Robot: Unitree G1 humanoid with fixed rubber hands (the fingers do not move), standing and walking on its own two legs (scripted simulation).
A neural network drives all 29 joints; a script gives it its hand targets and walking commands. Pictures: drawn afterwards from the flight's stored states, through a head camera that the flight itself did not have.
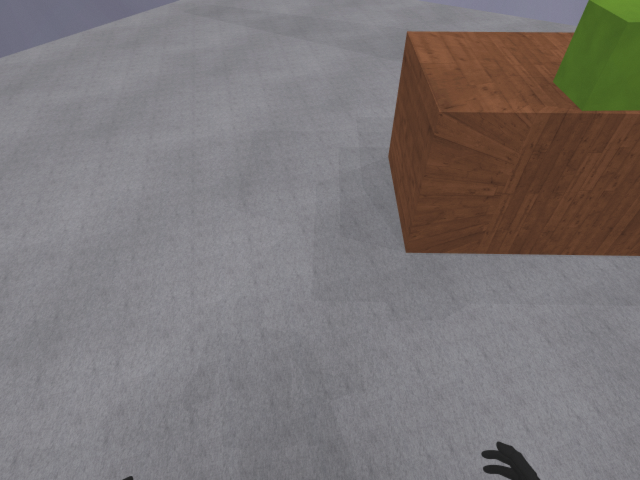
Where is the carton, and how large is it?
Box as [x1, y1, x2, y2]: [553, 0, 639, 110]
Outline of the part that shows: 589,0 553,81 582,110 639,109 639,0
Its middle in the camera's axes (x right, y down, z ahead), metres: +0.92 -0.58 +1.18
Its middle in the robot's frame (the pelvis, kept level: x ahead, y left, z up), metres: +1.26 -0.94 +0.02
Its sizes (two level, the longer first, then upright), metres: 0.210 0.200 0.250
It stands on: a pedestal, 0.65 m high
